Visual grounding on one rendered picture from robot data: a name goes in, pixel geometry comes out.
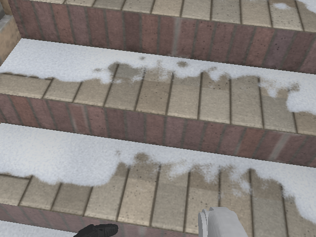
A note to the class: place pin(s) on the robot left hand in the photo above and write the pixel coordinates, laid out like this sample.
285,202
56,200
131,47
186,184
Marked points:
101,230

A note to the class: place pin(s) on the robot right thigh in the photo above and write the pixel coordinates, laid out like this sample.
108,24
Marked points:
219,221

